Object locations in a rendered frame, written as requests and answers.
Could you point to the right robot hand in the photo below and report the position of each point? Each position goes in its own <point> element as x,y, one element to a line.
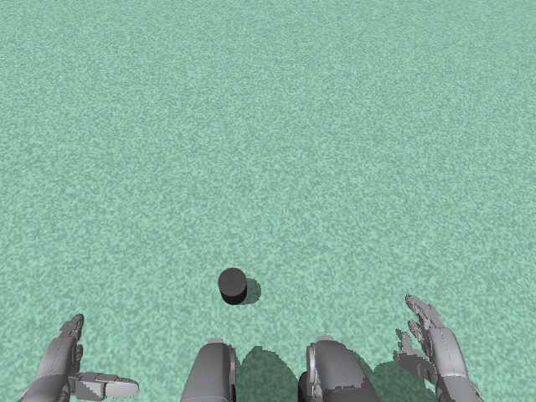
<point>438,342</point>

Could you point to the left robot arm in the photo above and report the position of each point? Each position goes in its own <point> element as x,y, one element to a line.
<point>50,388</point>

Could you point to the can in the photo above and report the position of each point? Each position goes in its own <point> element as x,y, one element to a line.
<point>232,284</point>

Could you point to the left robot hand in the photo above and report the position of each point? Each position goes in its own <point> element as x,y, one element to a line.
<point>62,357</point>

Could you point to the right robot arm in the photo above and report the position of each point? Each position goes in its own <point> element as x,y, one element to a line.
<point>456,389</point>

